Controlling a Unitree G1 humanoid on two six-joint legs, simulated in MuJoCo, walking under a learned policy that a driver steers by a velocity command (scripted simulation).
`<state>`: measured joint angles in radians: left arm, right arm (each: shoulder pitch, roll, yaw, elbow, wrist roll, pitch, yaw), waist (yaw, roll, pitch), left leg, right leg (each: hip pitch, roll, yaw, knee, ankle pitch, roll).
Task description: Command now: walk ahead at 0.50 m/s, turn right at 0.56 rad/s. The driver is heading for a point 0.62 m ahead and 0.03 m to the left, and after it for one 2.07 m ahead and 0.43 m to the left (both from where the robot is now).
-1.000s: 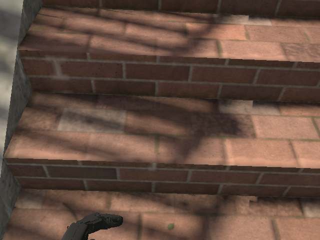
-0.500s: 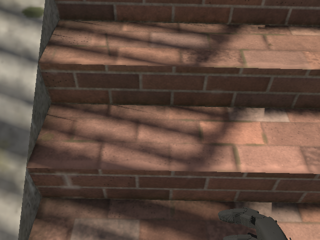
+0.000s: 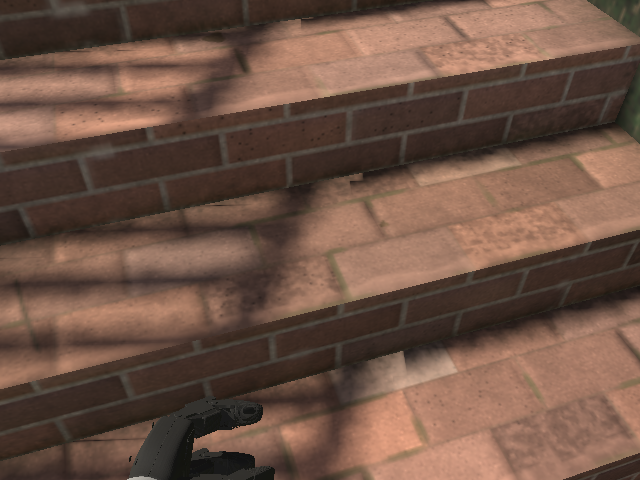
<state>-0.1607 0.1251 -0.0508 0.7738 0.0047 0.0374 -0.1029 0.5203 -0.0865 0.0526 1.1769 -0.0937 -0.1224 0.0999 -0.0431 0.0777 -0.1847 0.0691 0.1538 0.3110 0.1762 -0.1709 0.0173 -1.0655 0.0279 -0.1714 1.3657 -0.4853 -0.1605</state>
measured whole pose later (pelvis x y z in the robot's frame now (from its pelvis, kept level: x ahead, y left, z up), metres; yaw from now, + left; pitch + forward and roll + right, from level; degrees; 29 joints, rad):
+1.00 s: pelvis +0.35 +0.01 +0.31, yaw +7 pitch +3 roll +0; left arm 0.14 0.24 0.04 0.84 0.04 -0.05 -0.02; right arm 0.11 -0.20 0.00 0.77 0.04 -0.13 0.05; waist 0.01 -0.01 -0.09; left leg -0.46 -0.15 -0.11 0.71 -0.30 0.07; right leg -0.60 -0.06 0.00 0.90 -0.22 0.14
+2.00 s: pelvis +0.65 +0.02 +0.44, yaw +8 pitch +8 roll -4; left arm 0.00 0.13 -0.03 0.87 0.06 -0.03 -0.06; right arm 0.39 -0.18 -0.04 1.08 -0.04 -0.08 0.12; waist 0.00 0.06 -0.16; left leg -0.55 -0.06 -0.21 1.54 0.04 0.13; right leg -0.78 0.04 -0.17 1.00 -0.36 -0.10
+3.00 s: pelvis +0.88 +0.02 +0.53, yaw +8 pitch +7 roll +3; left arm 0.72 0.05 -0.05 1.27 0.11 -0.03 -0.07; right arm -0.02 -0.08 0.05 0.72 -0.01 0.02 0.09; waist 0.04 -0.06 -0.16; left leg -1.23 0.04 0.07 1.83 -0.33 0.21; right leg -0.06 -0.02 -0.01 0.24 -0.30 -0.07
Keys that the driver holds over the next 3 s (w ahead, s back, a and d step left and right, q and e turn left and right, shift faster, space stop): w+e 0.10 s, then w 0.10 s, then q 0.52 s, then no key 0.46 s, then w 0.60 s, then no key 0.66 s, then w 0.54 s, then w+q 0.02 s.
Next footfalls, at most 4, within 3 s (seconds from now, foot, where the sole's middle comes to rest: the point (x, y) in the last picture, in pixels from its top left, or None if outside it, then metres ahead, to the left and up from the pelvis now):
0.44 left None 0.42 0.09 -0.44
1.02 right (405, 459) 0.46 -0.12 -0.44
1.86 right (351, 232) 0.79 -0.05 -0.26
2.28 left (217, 248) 0.76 0.18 -0.26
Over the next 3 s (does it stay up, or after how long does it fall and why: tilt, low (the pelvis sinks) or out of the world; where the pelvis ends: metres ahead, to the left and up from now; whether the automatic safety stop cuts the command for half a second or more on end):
stays up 0.88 0.02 0.53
